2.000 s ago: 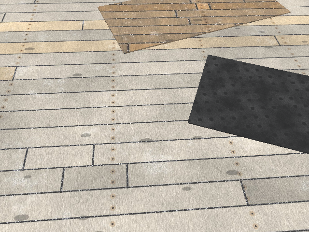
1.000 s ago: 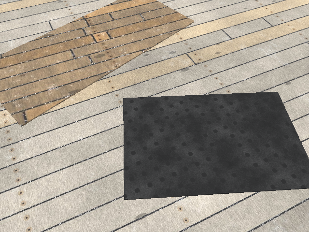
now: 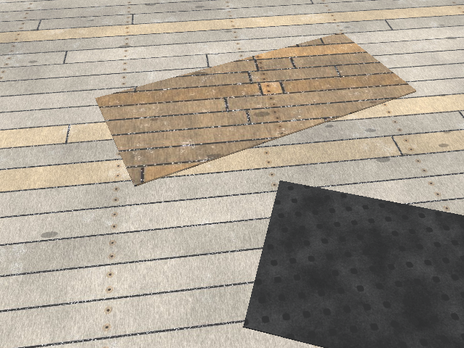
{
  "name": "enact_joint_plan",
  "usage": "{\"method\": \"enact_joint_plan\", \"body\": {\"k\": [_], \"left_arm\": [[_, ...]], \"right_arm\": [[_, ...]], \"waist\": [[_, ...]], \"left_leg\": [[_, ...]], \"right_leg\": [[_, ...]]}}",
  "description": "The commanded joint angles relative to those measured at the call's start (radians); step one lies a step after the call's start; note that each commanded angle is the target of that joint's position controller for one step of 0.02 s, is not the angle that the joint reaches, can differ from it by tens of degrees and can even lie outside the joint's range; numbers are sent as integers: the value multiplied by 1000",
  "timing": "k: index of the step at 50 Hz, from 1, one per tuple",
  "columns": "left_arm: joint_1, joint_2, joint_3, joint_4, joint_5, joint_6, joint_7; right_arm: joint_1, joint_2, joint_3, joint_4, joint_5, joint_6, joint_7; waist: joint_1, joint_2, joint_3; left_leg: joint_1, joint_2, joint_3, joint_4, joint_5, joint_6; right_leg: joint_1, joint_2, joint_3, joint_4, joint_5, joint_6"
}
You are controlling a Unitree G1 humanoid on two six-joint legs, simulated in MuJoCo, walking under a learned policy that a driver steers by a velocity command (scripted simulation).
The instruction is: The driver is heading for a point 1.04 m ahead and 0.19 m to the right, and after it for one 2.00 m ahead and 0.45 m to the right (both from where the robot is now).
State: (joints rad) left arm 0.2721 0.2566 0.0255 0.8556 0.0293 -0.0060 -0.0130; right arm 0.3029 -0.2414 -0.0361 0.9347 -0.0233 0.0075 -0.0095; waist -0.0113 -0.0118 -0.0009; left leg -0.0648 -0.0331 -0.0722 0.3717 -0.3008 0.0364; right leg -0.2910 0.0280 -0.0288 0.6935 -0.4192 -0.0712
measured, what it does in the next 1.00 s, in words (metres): walks ahead: right foot, then left foot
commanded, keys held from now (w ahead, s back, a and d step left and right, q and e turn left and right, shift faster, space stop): w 0.54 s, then w+e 0.46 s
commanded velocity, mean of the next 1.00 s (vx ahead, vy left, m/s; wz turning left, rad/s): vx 0.45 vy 0.00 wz -0.14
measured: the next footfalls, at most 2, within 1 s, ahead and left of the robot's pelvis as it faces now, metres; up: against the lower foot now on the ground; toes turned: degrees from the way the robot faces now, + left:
right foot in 0.12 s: +0.09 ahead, -0.11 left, +0.00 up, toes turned -2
left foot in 0.60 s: +0.42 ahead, +0.08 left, +0.00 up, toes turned +3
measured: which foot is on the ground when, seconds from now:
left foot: down 0.00-0.12, up 0.14-0.58, down 0.60-1.00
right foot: up 0.00-0.10, down 0.12-0.62, up 0.64-1.00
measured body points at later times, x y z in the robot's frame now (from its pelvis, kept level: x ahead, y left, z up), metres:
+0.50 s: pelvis +0.18 -0.03 +0.00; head +0.21 -0.03 +0.45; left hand +0.11 +0.22 -0.14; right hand +0.37 -0.25 -0.12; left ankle +0.35 +0.09 -0.70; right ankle +0.05 -0.11 -0.74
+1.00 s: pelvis +0.46 +0.01 +0.00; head +0.49 +0.00 +0.45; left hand +0.64 +0.22 -0.13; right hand +0.38 -0.23 -0.14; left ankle +0.38 +0.07 -0.74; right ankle +0.59 -0.16 -0.69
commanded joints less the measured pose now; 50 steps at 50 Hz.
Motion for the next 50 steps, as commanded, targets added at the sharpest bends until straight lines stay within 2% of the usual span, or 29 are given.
{"method": "enact_joint_plan", "body": {"k": [1,3,4,5,6,7,8,9,10,11,13,16,19,21,24,26,27,28,29,30,31,32,33,34,35,37,41,47,50], "left_arm": [[-112,85,26,-99,-1,-41,-17],[-77,67,26,-87,-5,-45,-19],[-17,58,28,-64,-6,-46,-17],[68,72,38,-26,-6,-48,-11],[178,109,52,7,-3,-55,1],[288,223,77,17,9,-63,13],[337,252,85,47,3,-57,7],[221,200,69,20,1,-53,4],[129,151,56,-7,-5,-58,0],[88,129,48,-17,-7,-64,0],[99,105,37,-1,-9,-80,3],[180,97,32,47,-17,-91,3],[219,86,25,78,-18,-89,5],[227,88,23,91,-17,-90,6],[238,101,25,112,-16,-93,11],[226,108,26,123,-15,-91,15],[209,114,27,124,-14,-91,18],[202,120,28,128,-12,-88,20],[190,128,30,130,-11,-82,20],[183,123,27,125,-15,-79,18],[230,45,7,89,-34,-78,12],[313,17,9,97,-49,-73,13],[238,102,31,96,-26,-65,19],[162,92,32,81,-23,-67,12],[141,57,28,81,-25,-65,7],[155,34,29,88,-1,-39,-7],[60,16,33,51,-2,-10,-26],[-156,-6,21,-29,-4,-14,-44],[-257,-16,9,-70,0,-15,-51]], "right_arm": [[-5,-171,-41,-28,4,-35,2],[-31,-173,-44,-27,11,-44,7],[-50,-174,-46,-28,18,-45,9],[-49,-165,-45,-27,16,-47,9],[-60,-137,-36,-35,8,-54,8],[-85,-45,-8,-80,18,-62,16],[-111,-107,-24,-99,3,-61,15],[-109,-131,-31,-94,-6,-58,20],[-92,-119,-28,-78,-4,-61,34],[-73,-105,-25,-67,-2,-64,43],[-68,-93,-20,-52,-17,-59,53],[-141,-82,-14,-77,-16,-49,58],[-267,-64,-3,-126,-16,-46,60],[-334,-48,7,-152,-11,-47,62],[-387,-55,9,-178,-4,-48,59],[-376,-67,4,-183,-4,-51,51],[-341,-76,-1,-175,-5,-54,46],[-273,-91,-10,-156,-6,-58,37],[-140,-109,-22,-115,-7,-66,27],[27,-143,-38,-65,-20,-77,15],[165,-240,-62,-53,-48,-84,0],[146,-267,-70,-55,-31,-72,11],[36,-207,-60,-72,-5,-66,16],[-52,-132,-41,-88,1,-74,18],[-83,-94,-30,-83,-2,-84,19],[-74,-67,-21,-61,-1,-101,10],[-6,-81,-26,-34,9,-129,8],[78,-72,-18,-1,7,-125,-1],[133,-87,-18,21,7,-118,-12]], "waist": [[-16,164,147],[14,159,121],[49,144,111],[82,106,93],[131,34,56],[174,-227,-2],[162,-234,34],[86,-101,121],[45,-50,146],[20,-46,133],[14,-60,99],[23,-59,92],[43,-59,115],[54,-70,125],[56,-74,135],[39,-68,130],[18,-69,109],[-11,-72,67],[-68,-63,-6],[-134,-35,-100],[-141,115,-245],[-83,261,-334],[-54,116,-183],[-34,58,-53],[-8,46,12],[31,73,38],[37,65,61],[1,63,103],[-30,69,113]], "left_leg": [[-26,258,-285,-249,-194,185],[-107,217,-199,-210,-109,162],[-190,195,-160,-167,-97,146],[-280,166,-134,-91,-85,128],[-392,126,-83,49,-63,102],[-548,-1,56,392,-143,47],[-635,-38,39,594,-267,57],[-659,36,-12,692,-195,79],[-635,73,-8,693,-100,82],[-603,98,8,672,-33,74],[-572,111,47,664,61,47],[-637,118,89,630,125,13],[-664,110,124,501,186,-15],[-612,95,145,386,239,-16],[-530,73,160,258,272,9],[-481,59,161,215,251,41],[-429,40,166,198,219,59],[-340,13,167,186,178,74],[-196,-18,173,144,162,92],[39,29,127,106,169,115],[310,312,-208,70,-37,169],[392,488,-634,-99,-148,250],[246,446,-538,-133,-218,224],[89,406,-380,-166,-171,200],[-18,359,-258,-205,-62,164],[-114,303,-100,-231,86,122],[-87,280,55,-261,249,109],[-15,238,225,-241,465,73],[65,260,269,-217,577,68]], "right_leg": [[-188,-41,6,6,7,-3],[-21,-17,-33,-110,74,-4],[120,4,-62,-197,148,-4],[271,32,-65,-240,160,2],[435,-24,23,-281,108,-7],[536,-285,434,-480,-223,-81],[438,-419,720,-589,-369,-163],[340,-405,651,-583,-390,-170],[271,-355,555,-587,-299,-151],[252,-309,461,-603,-183,-128],[261,-246,317,-604,82,-110],[311,-228,213,-593,352,-122],[306,-209,146,-592,483,-128],[281,-198,109,-589,544,-124],[293,-222,95,-586,613,-118],[335,-247,89,-551,720,-109],[360,-249,76,-496,853,-98],[374,-245,76,-397,1004,-83],[368,-224,68,-233,1083,-69],[247,-183,49,-17,950,-54],[-9,-95,5,321,527,-30],[-239,53,43,588,-89,-17],[-304,-25,107,639,-9,-32],[-298,-66,103,597,78,-35],[-262,-100,99,539,121,-36],[-194,-125,93,490,147,-24],[-299,-140,69,447,242,-5],[-383,-120,-8,177,435,15],[-363,-99,-77,31,445,-2]]}}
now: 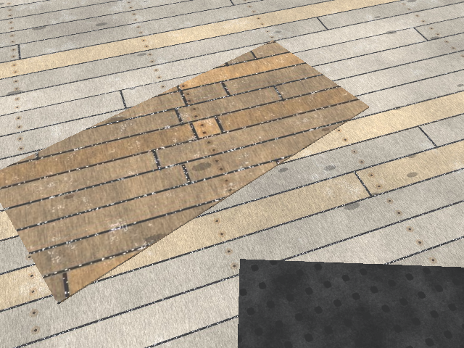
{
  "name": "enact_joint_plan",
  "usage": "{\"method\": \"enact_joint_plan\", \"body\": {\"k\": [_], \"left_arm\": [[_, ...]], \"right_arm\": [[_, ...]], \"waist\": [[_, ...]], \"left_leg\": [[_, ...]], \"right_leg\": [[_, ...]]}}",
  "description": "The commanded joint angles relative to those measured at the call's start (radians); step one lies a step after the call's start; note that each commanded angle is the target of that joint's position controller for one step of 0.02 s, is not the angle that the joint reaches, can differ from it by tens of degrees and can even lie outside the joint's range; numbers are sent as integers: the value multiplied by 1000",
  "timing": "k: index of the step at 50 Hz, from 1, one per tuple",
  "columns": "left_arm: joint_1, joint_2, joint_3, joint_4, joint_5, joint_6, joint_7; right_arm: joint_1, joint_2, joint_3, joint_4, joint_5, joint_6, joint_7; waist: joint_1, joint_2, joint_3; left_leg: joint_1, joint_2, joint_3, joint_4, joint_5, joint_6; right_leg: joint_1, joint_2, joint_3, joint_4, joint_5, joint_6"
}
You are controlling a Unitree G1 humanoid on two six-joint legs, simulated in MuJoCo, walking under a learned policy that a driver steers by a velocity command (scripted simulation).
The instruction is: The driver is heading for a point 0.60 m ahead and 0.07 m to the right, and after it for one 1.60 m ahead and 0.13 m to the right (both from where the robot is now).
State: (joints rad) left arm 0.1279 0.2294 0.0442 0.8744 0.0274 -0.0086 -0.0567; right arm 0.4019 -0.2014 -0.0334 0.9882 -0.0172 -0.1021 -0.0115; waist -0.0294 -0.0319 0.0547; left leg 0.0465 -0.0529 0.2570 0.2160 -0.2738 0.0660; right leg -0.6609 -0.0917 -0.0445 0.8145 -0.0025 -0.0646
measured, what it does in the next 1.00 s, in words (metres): walks ahead: right foot, then left foot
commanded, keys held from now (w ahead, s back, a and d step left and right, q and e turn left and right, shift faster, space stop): w+e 0.20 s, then e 0.16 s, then no key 0.14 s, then q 0.48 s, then w+q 0.02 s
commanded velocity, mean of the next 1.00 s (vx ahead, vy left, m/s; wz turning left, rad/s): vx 0.21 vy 0.00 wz -0.15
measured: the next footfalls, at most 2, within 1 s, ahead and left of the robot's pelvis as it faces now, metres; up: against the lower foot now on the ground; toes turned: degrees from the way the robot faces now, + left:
right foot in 0.16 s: +0.24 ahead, -0.08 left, +0.00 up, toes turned -11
left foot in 0.66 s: +0.46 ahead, +0.01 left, +0.00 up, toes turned -15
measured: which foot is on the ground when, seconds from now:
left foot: down 0.00-0.18, up 0.20-0.64, down 0.66-1.00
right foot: up 0.00-0.14, down 0.16-0.68, up 0.70-1.00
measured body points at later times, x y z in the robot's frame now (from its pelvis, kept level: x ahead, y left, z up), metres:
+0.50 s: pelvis +0.25 -0.04 +0.00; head +0.29 -0.07 +0.45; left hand +0.35 +0.23 -0.12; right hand +0.33 -0.32 -0.13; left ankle +0.41 +0.09 -0.68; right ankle +0.20 -0.08 -0.74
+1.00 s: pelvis +0.33 -0.03 +0.00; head +0.37 -0.03 +0.45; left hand +0.48 +0.21 -0.14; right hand +0.37 -0.32 -0.12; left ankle +0.42 +0.02 -0.74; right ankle +0.31 -0.18 -0.70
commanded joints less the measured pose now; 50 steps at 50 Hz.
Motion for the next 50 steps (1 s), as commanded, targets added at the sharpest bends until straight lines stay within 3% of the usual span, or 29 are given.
{"method": "enact_joint_plan", "body": {"k": [1,4,6,7,8,9,10,11,12,13,15,17,19,23,27,30,32,33,34,35,36,37,38,39,42,47,50], "left_arm": [[-134,13,-11,-100,4,-14,-8],[-113,34,-3,-107,8,-12,-4],[-2,64,13,-79,9,-11,5],[92,88,27,-53,10,-17,10],[239,127,50,-8,20,-25,22],[297,233,82,-1,29,-24,38],[271,297,97,-22,5,-14,36],[243,263,89,-17,-15,-7,43],[189,219,78,-20,-21,-11,50],[140,177,67,-27,-20,-19,53],[94,139,51,-39,-31,-33,57],[117,164,54,-35,-31,-46,54],[151,184,57,-33,-25,-43,56],[205,159,44,-27,-23,-28,65],[229,141,30,-15,-9,-21,78],[205,127,16,-2,1,-24,85],[164,154,20,2,-9,-26,93],[155,173,24,-6,-17,-29,96],[182,167,24,-36,-12,-32,99],[283,106,16,-25,-17,-11,92],[271,125,13,-4,11,9,90],[199,137,19,-12,14,20,88],[158,138,20,-22,11,27,85],[130,138,21,-36,7,35,81],[131,108,12,-43,0,49,79],[61,108,9,-73,-9,56,94],[59,114,7,-86,-11,45,95]], "right_arm": [[51,-132,-22,-25,0,-4,-14],[51,-160,-27,-16,-4,12,-26],[27,-191,-36,-22,-9,28,-32],[21,-204,-41,-30,-9,37,-29],[-2,-208,-43,-46,-5,42,-21],[15,-127,-28,-94,5,36,-10],[-36,-126,-32,-170,11,25,5],[-152,-159,-36,-191,3,13,7],[-148,-147,-30,-195,16,1,7],[-117,-144,-32,-174,13,3,1],[-77,-133,-32,-168,-22,44,-3],[-77,-116,-29,-183,-25,75,2],[-108,-111,-26,-202,-19,86,5],[-219,-119,-18,-240,-12,92,5],[-265,-119,-6,-245,-5,85,4],[-224,-125,-4,-215,-5,73,0],[-115,-144,-13,-175,-8,62,-6],[-53,-177,-22,-160,-10,48,-8],[-3,-256,-37,-166,-9,41,-8],[-39,-266,-38,-173,15,56,-1],[-77,-218,-30,-183,34,66,12],[-125,-206,-33,-195,25,78,15],[-167,-188,-30,-205,13,92,12],[-178,-183,-31,-209,12,100,7],[-165,-192,-43,-206,6,111,5],[-139,-222,-66,-210,-1,130,7],[-139,-234,-78,-215,-3,140,10]], "waist": [[-17,89,59],[12,116,23],[70,144,-45],[107,141,-101],[182,92,-170],[169,-68,-256],[130,-156,-306],[140,3,-179],[97,35,-84],[43,94,-35],[-9,77,-47],[-21,45,-75],[-10,14,-97],[41,-39,-101],[75,-49,-97],[60,-54,-75],[-3,-31,-75],[-38,24,-107],[-24,157,-178],[38,299,-273],[52,170,-240],[44,109,-128],[54,73,-79],[56,90,-54],[53,129,-103],[10,164,-101],[4,168,-127]], "left_leg": [[-8,289,-48,-44,595,38],[80,311,-5,81,933,29],[100,324,11,275,1133,36],[72,328,7,436,1094,42],[-57,310,19,682,902,21],[-389,219,13,1019,257,-19],[-719,9,-158,1279,-285,-58],[-819,87,-284,1254,-180,-52],[-784,121,-278,1175,-96,-53],[-711,146,-277,1092,-76,-62],[-590,157,-280,994,-75,-92],[-572,137,-260,932,-51,-114],[-593,124,-243,864,7,-122],[-616,113,-231,700,128,-108],[-595,98,-227,541,183,-74],[-465,69,-220,425,126,-29],[-334,42,-224,274,157,12],[-215,89,-286,198,442,37],[-74,284,-525,243,981,118],[-8,454,-754,204,1199,303],[-83,431,-773,157,947,312],[-172,369,-702,129,726,283],[-236,310,-645,91,541,239],[-279,267,-608,62,423,207],[-289,194,-569,44,271,164],[-279,186,-658,4,-33,153],[-290,178,-708,-11,-160,144]], "right_leg": [[11,31,-79,-122,9,-19],[100,97,-125,-174,-113,-70],[231,159,-141,-189,-225,-120],[343,187,-129,-231,-259,-148],[555,177,-68,-333,-236,-186],[833,-83,290,-350,-311,-274],[978,-263,805,-500,-242,-411],[895,-243,655,-530,-91,-372],[760,-223,520,-529,129,-336],[649,-166,406,-522,350,-286],[534,-82,272,-514,533,-236],[512,-39,227,-495,673,-219],[524,-12,200,-479,735,-192],[574,10,184,-465,707,-118],[663,-22,188,-448,678,-99],[654,-50,181,-410,675,-93],[651,-46,168,-286,690,-74],[610,1,137,-155,546,-45],[481,117,74,98,76,-14],[333,245,52,285,-609,21],[300,191,116,357,-628,26],[243,175,114,398,-581,36],[219,147,115,366,-525,45],[217,129,110,322,-484,56],[247,141,83,238,-428,86],[225,138,89,74,-429,102],[273,147,87,-1,-439,94]]}}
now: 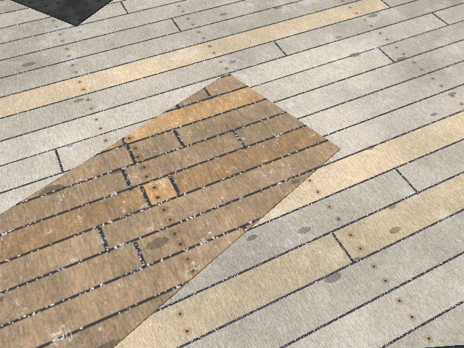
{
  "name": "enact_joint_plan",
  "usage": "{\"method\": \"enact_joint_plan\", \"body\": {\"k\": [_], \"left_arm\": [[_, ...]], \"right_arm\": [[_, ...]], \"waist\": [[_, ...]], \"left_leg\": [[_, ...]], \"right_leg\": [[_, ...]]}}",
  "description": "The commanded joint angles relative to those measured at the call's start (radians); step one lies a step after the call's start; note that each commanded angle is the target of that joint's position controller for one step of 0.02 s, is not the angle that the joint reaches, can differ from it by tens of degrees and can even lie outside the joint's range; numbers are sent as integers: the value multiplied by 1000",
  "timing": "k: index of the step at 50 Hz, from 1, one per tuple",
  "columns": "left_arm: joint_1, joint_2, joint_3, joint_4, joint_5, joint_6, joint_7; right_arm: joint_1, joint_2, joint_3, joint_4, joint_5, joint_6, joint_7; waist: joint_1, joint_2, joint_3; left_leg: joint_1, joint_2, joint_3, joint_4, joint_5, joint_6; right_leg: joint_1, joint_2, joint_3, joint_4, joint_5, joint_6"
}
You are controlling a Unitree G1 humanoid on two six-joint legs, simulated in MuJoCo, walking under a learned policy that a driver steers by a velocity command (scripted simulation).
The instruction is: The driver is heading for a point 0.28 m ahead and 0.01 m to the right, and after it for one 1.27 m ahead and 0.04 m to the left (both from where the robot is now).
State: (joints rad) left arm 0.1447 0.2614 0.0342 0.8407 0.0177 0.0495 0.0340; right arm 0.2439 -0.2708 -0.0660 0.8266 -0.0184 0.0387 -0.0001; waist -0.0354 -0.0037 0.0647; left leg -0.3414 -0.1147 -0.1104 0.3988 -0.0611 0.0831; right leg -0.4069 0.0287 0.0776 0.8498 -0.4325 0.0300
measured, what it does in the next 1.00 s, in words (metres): walks ahead: right foot, then left foot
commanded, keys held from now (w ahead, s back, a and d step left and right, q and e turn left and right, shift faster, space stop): w+q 0.06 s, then w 0.22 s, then no key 0.72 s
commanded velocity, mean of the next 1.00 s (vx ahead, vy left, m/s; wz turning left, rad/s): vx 0.15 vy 0.00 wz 0.15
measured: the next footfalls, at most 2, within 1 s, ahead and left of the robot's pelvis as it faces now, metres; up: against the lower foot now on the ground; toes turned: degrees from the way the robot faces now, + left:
right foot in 0.12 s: +0.04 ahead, -0.11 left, +0.00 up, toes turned +10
left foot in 0.54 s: +0.18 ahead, +0.12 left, +0.00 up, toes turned +9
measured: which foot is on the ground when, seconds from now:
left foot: down 0.00-0.12, up 0.14-0.52, down 0.54-1.00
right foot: up 0.00-0.10, down 0.12-0.56, up 0.58-0.84, down 0.86-1.00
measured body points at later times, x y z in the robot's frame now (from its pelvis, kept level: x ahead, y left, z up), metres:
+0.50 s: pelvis +0.08 +0.00 +0.00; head +0.11 -0.01 +0.45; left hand -0.01 +0.24 -0.13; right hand +0.29 -0.20 -0.12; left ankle +0.13 +0.12 -0.72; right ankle +0.00 -0.12 -0.74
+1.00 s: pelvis +0.15 +0.03 +0.00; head +0.15 +0.02 +0.45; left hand +0.14 +0.26 -0.15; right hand +0.21 -0.20 -0.15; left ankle +0.14 +0.11 -0.74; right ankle +0.16 -0.09 -0.74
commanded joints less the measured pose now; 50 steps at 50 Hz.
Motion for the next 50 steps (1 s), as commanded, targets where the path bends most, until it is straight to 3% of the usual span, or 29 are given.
{"method": "enact_joint_plan", "body": {"k": [1,3,5,6,7,8,9,10,12,15,18,21,24,26,27,28,29,30,31,33,36,39,41,43,44,45,46,47,50], "left_arm": [[54,86,17,-57,1,-20,0],[116,87,15,-54,-5,-35,-4],[285,80,13,-6,-5,-50,5],[338,136,25,14,5,-60,20],[265,209,37,-19,13,-66,27],[159,229,48,-36,36,-70,21],[104,177,36,-39,26,-80,15],[73,144,29,-39,15,-93,4],[111,134,26,-27,2,-112,-8],[238,119,26,29,-1,-130,-19],[312,112,24,70,-1,-132,-15],[357,107,19,102,4,-122,-17],[370,113,19,123,4,-111,-18],[325,104,14,120,-16,-113,-14],[307,79,2,95,-23,-123,-13],[393,-15,-23,84,-44,-119,-11],[380,56,-1,112,-31,-92,1],[341,66,6,112,-11,-75,2],[299,35,1,116,5,-68,-4],[288,4,-2,127,14,-53,-13],[319,-19,-8,166,7,-39,-10],[260,-14,-9,172,1,-26,-1],[250,-25,-14,188,3,-24,1],[219,4,-15,187,16,-36,3],[198,43,-11,184,14,-45,4],[177,45,-8,203,-2,-47,0],[161,12,-15,205,-5,-52,-2],[157,2,-17,210,-6,-57,-1],[161,3,-17,228,-11,-63,6]], "right_arm": [[9,-170,-49,-56,-2,3,0],[-40,-172,-56,-70,-2,13,6],[-122,-148,-56,-93,3,23,5],[-132,-98,-46,-108,8,19,-1],[-60,7,-18,-117,27,5,-3],[-108,-94,-35,-117,-3,-13,0],[-75,-116,-43,-98,-6,-23,14],[-12,-116,-42,-66,-13,-30,27],[15,-106,-38,-38,-31,-35,41],[-106,-74,-20,-79,-27,-42,45],[-183,-48,-2,-93,-29,-50,39],[-241,-3,22,-104,-12,-56,34],[-193,-14,25,-75,7,-59,13],[-44,-37,19,-16,-5,-77,-8],[65,-98,6,11,-21,-90,-19],[149,-194,-15,28,-22,-84,-26],[169,-142,-5,47,22,-76,-18],[85,-96,11,34,27,-77,-11],[2,-48,27,21,18,-77,-13],[-76,-12,47,22,10,-77,-27],[-52,-21,50,54,0,-83,-31],[-34,-35,50,83,1,-74,-32],[-49,-38,50,94,9,-63,-31],[-27,-21,54,108,10,-58,-28],[13,-10,52,116,11,-56,-24],[48,9,53,140,15,-49,-24],[50,-1,51,157,10,-47,-27],[54,-5,49,167,8,-48,-30],[65,-6,49,190,7,-55,-31]], "waist": [[17,151,-144],[56,173,-132],[147,165,-91],[162,14,-44],[101,-272,-90],[70,-142,33],[10,-68,44],[-21,-69,23],[-2,-105,3],[60,-110,52],[94,-124,42],[120,-167,-3],[102,-187,-35],[13,-121,-92],[-25,-59,-188],[-17,165,-307],[-38,165,-347],[1,119,-220],[22,96,-130],[76,117,-56],[86,117,-93],[67,133,-82],[82,114,-59],[73,52,-23],[35,-2,6],[19,-85,38],[25,-77,43],[29,-70,31],[30,-47,-17]], "left_leg": [[77,232,-359,-210,-461,124],[-24,206,-375,-242,-572,97],[-167,132,-304,-210,-601,16],[-278,42,-200,-26,-615,-52],[-370,-73,-7,341,-542,-57],[-413,-11,-66,444,-348,-56],[-346,11,-104,512,-248,-49],[-316,11,-81,567,-198,-54],[-319,17,-24,648,-173,-68],[-414,55,-4,591,-140,-88],[-378,96,91,439,-163,-120],[-202,87,186,281,-208,-115],[-42,53,201,153,-156,-69],[209,78,154,-55,48,-29],[427,222,29,-27,235,-7],[673,485,-213,69,682,131],[541,535,-279,22,738,215],[424,484,-216,-24,597,208],[320,434,-167,-70,482,178],[168,346,-55,-128,435,119],[138,302,11,-111,438,109],[103,295,-10,-121,200,105],[32,276,-20,-121,-31,78],[-47,245,-37,-127,-242,10],[-50,198,-12,-128,-283,-14],[47,160,28,-124,-227,-22],[115,167,27,-102,-162,-23],[144,175,24,-88,-109,-21],[173,188,25,-76,-30,-21]], "right_leg": [[56,37,-44,-70,-31,-7],[196,67,-64,-192,-70,-36],[418,71,-108,-482,42,-91],[489,-32,0,-660,-51,-118],[493,-373,435,-760,-342,-177],[277,-412,558,-812,-383,-238],[227,-350,470,-794,-317,-220],[235,-289,373,-778,-226,-190],[270,-217,246,-769,-131,-173],[355,-217,216,-760,-10,-204],[427,-212,134,-694,395,-216],[391,-191,43,-572,785,-196],[376,-201,55,-484,932,-177],[316,-173,34,-351,896,-126],[199,-152,17,-255,675,-90],[-7,-52,-74,-31,115,-58],[38,-16,-60,80,-183,-56],[9,-36,-41,138,-199,-55],[-3,-50,-37,135,-153,-52],[79,-79,-40,32,-42,-34],[178,-50,-73,-85,9,-18],[219,-44,-87,-213,79,-20],[301,-41,-98,-345,208,-32],[379,-110,-11,-467,328,-44],[347,-158,47,-477,347,-60],[224,-152,47,-485,273,-78],[189,-139,39,-503,260,-72],[195,-130,28,-508,290,-65],[259,-126,19,-508,369,-66]]}}
Keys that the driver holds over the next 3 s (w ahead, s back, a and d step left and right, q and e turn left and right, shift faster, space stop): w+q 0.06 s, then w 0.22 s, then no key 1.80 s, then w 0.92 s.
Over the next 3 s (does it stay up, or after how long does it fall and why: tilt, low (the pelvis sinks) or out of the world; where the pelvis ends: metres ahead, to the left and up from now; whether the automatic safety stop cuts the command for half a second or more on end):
stays up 0.52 0.06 0.00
